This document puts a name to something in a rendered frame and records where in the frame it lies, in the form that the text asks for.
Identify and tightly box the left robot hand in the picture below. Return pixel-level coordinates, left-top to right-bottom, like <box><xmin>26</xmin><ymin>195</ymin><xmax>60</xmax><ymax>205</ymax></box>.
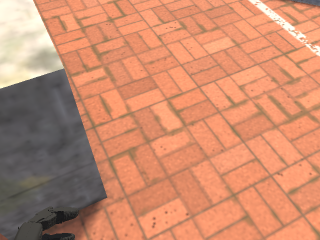
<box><xmin>14</xmin><ymin>206</ymin><xmax>79</xmax><ymax>240</ymax></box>

